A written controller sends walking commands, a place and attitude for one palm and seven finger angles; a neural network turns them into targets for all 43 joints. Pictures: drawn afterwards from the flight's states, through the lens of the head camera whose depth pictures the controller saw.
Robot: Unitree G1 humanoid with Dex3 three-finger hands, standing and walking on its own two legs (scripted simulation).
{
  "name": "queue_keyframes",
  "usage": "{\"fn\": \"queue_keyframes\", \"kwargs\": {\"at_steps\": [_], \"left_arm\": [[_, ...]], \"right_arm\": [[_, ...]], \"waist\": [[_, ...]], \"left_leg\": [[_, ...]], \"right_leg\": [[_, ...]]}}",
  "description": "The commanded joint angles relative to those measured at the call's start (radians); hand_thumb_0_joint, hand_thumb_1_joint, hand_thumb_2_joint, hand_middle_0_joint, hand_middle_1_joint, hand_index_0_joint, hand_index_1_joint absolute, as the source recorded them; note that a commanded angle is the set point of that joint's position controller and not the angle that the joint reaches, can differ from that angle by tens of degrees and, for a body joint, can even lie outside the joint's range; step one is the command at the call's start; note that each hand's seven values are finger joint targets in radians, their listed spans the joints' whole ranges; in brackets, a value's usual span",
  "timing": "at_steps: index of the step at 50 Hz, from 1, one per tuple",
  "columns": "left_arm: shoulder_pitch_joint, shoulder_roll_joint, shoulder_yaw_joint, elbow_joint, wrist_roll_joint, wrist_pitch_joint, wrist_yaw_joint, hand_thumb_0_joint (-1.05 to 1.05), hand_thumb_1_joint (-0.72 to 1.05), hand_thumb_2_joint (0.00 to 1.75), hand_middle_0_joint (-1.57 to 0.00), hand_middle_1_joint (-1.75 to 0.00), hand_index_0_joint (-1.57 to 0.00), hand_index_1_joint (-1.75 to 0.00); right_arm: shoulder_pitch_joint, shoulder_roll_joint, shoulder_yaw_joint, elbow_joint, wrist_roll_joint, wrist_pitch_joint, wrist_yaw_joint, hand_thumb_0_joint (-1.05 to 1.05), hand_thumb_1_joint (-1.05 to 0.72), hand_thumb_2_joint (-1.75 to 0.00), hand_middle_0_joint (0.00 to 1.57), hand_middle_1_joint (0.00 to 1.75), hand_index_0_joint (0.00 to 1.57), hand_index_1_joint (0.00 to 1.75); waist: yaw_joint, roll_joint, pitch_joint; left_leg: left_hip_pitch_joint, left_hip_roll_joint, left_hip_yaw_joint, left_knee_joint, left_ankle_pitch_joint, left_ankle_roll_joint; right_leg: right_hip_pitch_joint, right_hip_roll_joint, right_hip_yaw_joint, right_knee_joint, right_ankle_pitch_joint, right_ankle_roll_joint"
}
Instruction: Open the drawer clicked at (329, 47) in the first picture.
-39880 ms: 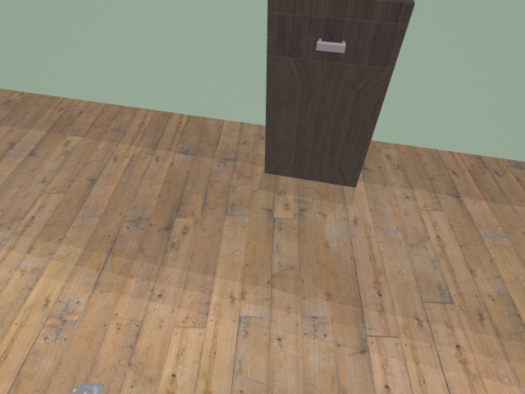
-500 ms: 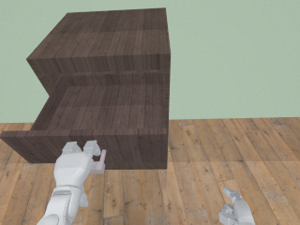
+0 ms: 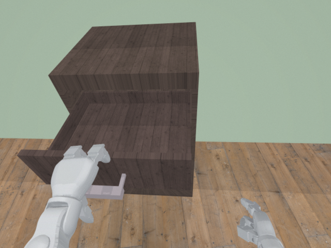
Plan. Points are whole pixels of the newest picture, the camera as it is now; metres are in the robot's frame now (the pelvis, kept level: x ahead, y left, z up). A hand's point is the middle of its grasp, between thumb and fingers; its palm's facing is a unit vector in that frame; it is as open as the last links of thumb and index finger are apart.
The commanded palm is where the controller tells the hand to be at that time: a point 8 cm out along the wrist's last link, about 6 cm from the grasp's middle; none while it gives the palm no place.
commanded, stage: lift the hand off the handle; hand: left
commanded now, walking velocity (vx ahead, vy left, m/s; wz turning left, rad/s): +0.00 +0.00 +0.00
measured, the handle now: (105, 184) +0.26 +0.23 -0.01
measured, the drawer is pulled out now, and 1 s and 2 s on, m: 0.29 0.29 0.29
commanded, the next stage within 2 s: draw the hand back to the body in 0.46 s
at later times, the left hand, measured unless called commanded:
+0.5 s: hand (77, 164) +0.23 +0.23 +0.14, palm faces +0.15 -0.11 -0.98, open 13.9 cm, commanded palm +0.19 +0.22 +0.19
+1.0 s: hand (67, 176) +0.21 +0.24 +0.12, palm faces +0.09 -0.08 -0.99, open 13.8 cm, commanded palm +0.17 +0.24 +0.18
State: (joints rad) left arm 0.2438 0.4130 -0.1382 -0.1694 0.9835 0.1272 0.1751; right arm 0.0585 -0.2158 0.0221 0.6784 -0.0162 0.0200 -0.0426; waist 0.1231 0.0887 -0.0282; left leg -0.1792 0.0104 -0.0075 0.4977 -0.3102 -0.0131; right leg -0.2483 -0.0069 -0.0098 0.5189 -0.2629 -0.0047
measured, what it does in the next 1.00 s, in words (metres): stands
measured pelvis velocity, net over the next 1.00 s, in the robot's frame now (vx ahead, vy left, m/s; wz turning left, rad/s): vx -0.01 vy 0.00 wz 0.00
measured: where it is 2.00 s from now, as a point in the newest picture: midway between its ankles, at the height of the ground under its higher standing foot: outside the picture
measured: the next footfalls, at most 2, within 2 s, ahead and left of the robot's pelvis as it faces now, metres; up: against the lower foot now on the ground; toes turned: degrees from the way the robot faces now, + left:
none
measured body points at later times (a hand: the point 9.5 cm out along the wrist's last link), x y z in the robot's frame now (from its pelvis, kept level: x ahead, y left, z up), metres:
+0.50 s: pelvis +0.00 +0.01 +0.01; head -0.02 -0.04 +0.45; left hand +0.22 +0.23 +0.19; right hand +0.24 -0.18 -0.09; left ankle -0.03 +0.13 -0.74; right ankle +0.01 -0.12 -0.74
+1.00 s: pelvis -0.01 +0.00 +0.01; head -0.02 -0.04 +0.45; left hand +0.20 +0.25 +0.18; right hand +0.22 -0.20 -0.09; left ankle -0.03 +0.13 -0.74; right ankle +0.01 -0.12 -0.74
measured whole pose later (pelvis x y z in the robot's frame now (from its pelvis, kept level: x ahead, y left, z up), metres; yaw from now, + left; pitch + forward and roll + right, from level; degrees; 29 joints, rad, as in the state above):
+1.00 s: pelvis -0.01 +0.00 +0.01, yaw +0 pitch -3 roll +0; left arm 0.29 0.51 0.00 -0.36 0.88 0.14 0.02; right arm 0.07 -0.26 0.04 0.66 0.01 0.05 -0.02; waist 0.11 0.11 0.01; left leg -0.10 0.01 -0.01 0.42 -0.26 -0.01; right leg -0.17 0.00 -0.01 0.43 -0.21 0.00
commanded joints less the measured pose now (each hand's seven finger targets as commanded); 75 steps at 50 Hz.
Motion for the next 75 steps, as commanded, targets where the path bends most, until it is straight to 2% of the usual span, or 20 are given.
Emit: {"fn": "queue_keyframes", "kwargs": {"at_steps": [1, 2, 12, 16, 22, 26, 27, 31, 32, 38, 41, 42, 51, 58, 59, 61, 63, 66, 72, 75], "left_arm": [[-0.214, 0.206, 0.199, -0.276, -0.008, 0.017, 0.026, 0.00, -0.50, 0.30, -0.30, -1.20, -0.30, -1.20], [-0.207, 0.154, 0.147, -0.274, -0.004, 0.025, 0.011, 0.00, -0.50, 0.30, -0.30, -1.20, -0.30, -1.20], [-0.211, 0.203, 0.165, -0.363, -0.037, 0.053, -0.114, 0.00, -0.50, 0.30, -0.30, -1.20, -0.30, -1.20], [-0.208, 0.261, 0.237, -0.431, -0.061, 0.051, -0.110, 0.00, -0.50, 0.30, -0.30, -1.20, -0.30, -1.20], [-0.181, 0.156, 0.138, -0.383, -0.055, 0.097, -0.129, 0.00, -0.50, 0.30, -0.30, -1.20, -0.30, -1.20], [-0.273, 0.245, 0.195, -0.388, -0.045, 0.107, -0.135, 0.00, -0.50, 0.30, -0.30, -1.20, -0.30, -1.20], [-0.280, 0.180, 0.129, -0.387, -0.026, 0.100, -0.139, 0.00, -0.50, 0.30, -0.30, -1.20, -0.30, -1.20], [-0.248, 0.289, 0.247, -0.377, -0.048, 0.072, -0.129, 0.00, -0.50, 0.30, -0.30, -1.20, -0.30, -1.20], [-0.237, 0.230, 0.199, -0.377, -0.039, 0.062, -0.131, 0.00, -0.50, 0.30, -0.30, -1.20, -0.30, -1.20], [-0.174, 0.259, 0.251, -0.334, -0.086, 0.052, -0.122, 0.00, -0.50, 0.30, -0.30, -1.20, -0.30, -1.20], [-0.218, 0.290, 0.271, -0.387, -0.097, 0.042, -0.124, 0.00, -0.50, 0.30, -0.30, -1.20, -0.30, -1.20], [-0.210, 0.231, 0.213, -0.386, -0.082, 0.033, -0.128, 0.00, -0.50, 0.30, -0.30, -1.20, -0.30, -1.20], [-0.101, 0.330, 0.345, -0.430, -0.111, -0.007, -0.099, 0.00, -0.50, 0.30, -0.30, -1.20, -0.30, -1.20], [-0.043, 0.279, 0.307, -0.399, -0.118, -0.005, -0.093, 0.00, -0.50, 0.30, -0.30, -1.20, -0.30, -1.20], [-0.087, -0.077, 0.299, -0.442, -0.851, -0.116, -0.090, 0.00, -0.47, 0.32, -0.30, -1.18, -0.30, -1.18], [0.082, 0.082, 0.456, -0.421, -0.955, -0.201, -0.060, 0.00, -0.40, 0.34, -0.29, -1.13, -0.29, -1.13], [0.033, 0.103, 0.489, -0.577, -0.981, -0.258, -0.038, 0.00, -0.32, 0.37, -0.29, -1.09, -0.29, -1.09], [0.095, 0.084, 0.501, -0.546, -0.993, -0.276, -0.022, 0.00, -0.22, 0.42, -0.28, -1.02, -0.28, -1.02], [0.102, 0.015, 0.446, -0.511, -1.005, -0.294, -0.034, 0.00, -0.01, 0.51, -0.26, -0.88, -0.26, -0.88], [0.133, 0.027, 0.462, -0.543, -1.006, -0.305, -0.035, 0.00, 0.09, 0.55, -0.26, -0.82, -0.26, -0.82]], "right_arm": [[-0.186, -0.091, -0.025, -0.168, 0.014, -0.033, -0.003, 0.00, -0.90, -0.90, 0.20, 0.30, 0.20, 0.30], [-0.182, -0.083, -0.016, -0.176, 0.009, -0.034, 0.003, 0.00, -0.90, -0.90, 0.20, 0.30, 0.20, 0.30], [-0.202, -0.093, 0.002, -0.201, 0.020, -0.009, 0.018, 0.00, -0.90, -0.90, 0.20, 0.30, 0.20, 0.30], [-0.227, -0.103, -0.004, -0.203, 0.030, 0.000, 0.028, 0.00, -0.90, -0.90, 0.20, 0.30, 0.20, 0.30], [-0.220, -0.096, 0.006, -0.205, 0.037, 0.010, 0.053, 0.00, -0.90, -0.90, 0.20, 0.30, 0.20, 0.30], [-0.249, -0.110, 0.003, -0.203, 0.045, 0.020, 0.040, 0.00, -0.90, -0.90, 0.20, 0.30, 0.20, 0.30], [-0.231, -0.096, 0.012, -0.211, 0.034, 0.014, 0.043, 0.00, -0.90, -0.90, 0.20, 0.30, 0.20, 0.30], [-0.233, -0.106, 0.003, -0.196, 0.035, 0.009, 0.031, 0.00, -0.90, -0.90, 0.20, 0.30, 0.20, 0.30], [-0.215, -0.091, 0.011, -0.201, 0.029, 0.002, 0.035, 0.00, -0.90, -0.90, 0.20, 0.30, 0.20, 0.30], [-0.208, -0.102, -0.002, -0.180, 0.037, 0.005, 0.029, 0.00, -0.90, -0.90, 0.20, 0.30, 0.20, 0.30], [-0.225, -0.113, -0.003, -0.199, 0.042, -0.006, 0.021, 0.00, -0.90, -0.90, 0.20, 0.30, 0.20, 0.30], [-0.206, -0.101, 0.003, -0.207, 0.031, -0.017, 0.023, 0.00, -0.90, -0.90, 0.20, 0.30, 0.20, 0.30], [-0.207, -0.120, -0.013, -0.203, 0.033, -0.025, 0.011, 0.00, -0.90, -0.90, 0.20, 0.30, 0.20, 0.30], [-0.186, -0.115, -0.017, -0.192, 0.032, -0.024, 0.011, 0.00, -0.90, -0.90, 0.20, 0.30, 0.20, 0.30], [-0.116, -0.055, -0.018, -0.279, 0.031, -0.086, -0.009, 0.00, -0.90, -0.90, 0.20, 0.30, 0.20, 0.30], [-0.098, -0.091, -0.008, -0.239, 0.014, -0.148, -0.044, 0.00, -0.90, -0.90, 0.20, 0.30, 0.20, 0.30], [-0.066, -0.086, -0.011, -0.237, 0.001, -0.194, -0.059, 0.00, -0.90, -0.90, 0.20, 0.30, 0.20, 0.30], [-0.025, -0.085, -0.010, -0.210, -0.006, -0.226, -0.059, 0.00, -0.90, -0.90, 0.20, 0.30, 0.20, 0.30], [-0.012, -0.088, -0.017, -0.204, -0.001, -0.250, -0.052, 0.00, -0.90, -0.90, 0.20, 0.30, 0.20, 0.30], [-0.008, -0.092, -0.023, -0.206, -0.003, -0.258, -0.047, 0.00, -0.90, -0.90, 0.20, 0.30, 0.20, 0.30]], "waist": [[-0.009, -0.042, -0.164], [-0.008, -0.058, -0.158], [0.005, -0.051, -0.160], [0.009, -0.005, -0.153], [0.004, -0.054, -0.107], [-0.006, -0.049, -0.111], [0.003, -0.060, -0.143], [0.005, -0.026, -0.150], [0.012, -0.052, -0.161], [-0.013, -0.054, -0.080], [-0.013, -0.019, -0.094], [-0.005, -0.036, -0.124], [0.000, -0.006, -0.108], [-0.013, -0.035, -0.070], [-0.106, -0.185, 0.031], [-0.069, -0.235, 0.005], [-0.059, -0.051, -0.085], [-0.058, 0.027, -0.052], [-0.069, -0.013, 0.028], [-0.061, -0.031, -0.029]], "left_leg": [[0.037, -0.029, 0.036, -0.069, 0.312, 0.017], [0.031, -0.031, 0.040, -0.070, 0.307, 0.024], [0.050, -0.021, 0.031, -0.119, 0.349, 0.026], [0.058, -0.010, 0.022, -0.138, 0.362, 0.016], [0.036, -0.009, 0.034, -0.148, 0.343, 0.016], [0.038, -0.005, 0.025, -0.162, 0.276, 0.022], [0.041, -0.015, 0.029, -0.155, 0.292, 0.026], [0.054, -0.012, 0.028, -0.150, 0.290, 0.023], [0.048, -0.019, 0.031, -0.143, 0.311, 0.023], [0.027, -0.018, 0.035, -0.146, 0.275, 0.019], [0.041, -0.014, 0.030, -0.141, 0.245, 0.020], [0.046, -0.022, 0.031, -0.131, 0.259, 0.025], [0.043, -0.016, 0.029, -0.121, 0.256, 0.017], [0.034, -0.017, 0.028, -0.133, 0.238, 0.019], [0.083, 0.016, 0.040, -0.110, 0.138, 0.051], [0.071, 0.024, 0.028, -0.118, 0.104, 0.041], [0.098, 0.012, 0.042, -0.115, 0.175, 0.027], [0.078, 0.013, 0.044, -0.123, 0.230, 0.008], [0.039, 0.020, 0.036, -0.134, 0.217, 0.007], [0.048, 0.019, 0.033, -0.125, 0.263, 0.010]], "right_leg": [[0.135, 0.024, 0.012, -0.101, 0.249, -0.020], [0.131, 0.015, -0.006, -0.098, 0.238, -0.013], [0.199, 0.013, -0.023, -0.114, 0.249, -0.014], [0.220, 0.027, -0.012, -0.122, 0.267, -0.020], [0.194, 0.022, -0.027, -0.130, 0.226, -0.017], [0.193, 0.033, -0.007, -0.145, 0.175, -0.018], [0.204, 0.019, -0.020, -0.135, 0.171, -0.018], [0.218, 0.028, 0.001, -0.144, 0.202, -0.017], [0.221, 0.016, -0.012, -0.136, 0.204, -0.017], [0.179, 0.020, -0.001, -0.160, 0.187, -0.012], [0.169, 0.021, 0.006, -0.163, 0.152, -0.011], [0.175, 0.011, -0.009, -0.153, 0.153, -0.010], [0.172, 0.012, 0.014, -0.155, 0.179, -0.012], [0.146, 0.012, -0.005, -0.163, 0.139, -0.009], [0.097, 0.029, -0.038, -0.174, 0.110, -0.004], [0.117, 0.017, -0.032, -0.178, 0.046, 0.006], [0.169, -0.005, -0.026, -0.159, 0.119, -0.003], [0.178, -0.003, -0.032, -0.154, 0.171, -0.008], [0.148, -0.001, -0.038, -0.162, 0.148, -0.005], [0.178, -0.002, -0.038, -0.142, 0.196, -0.007]]}}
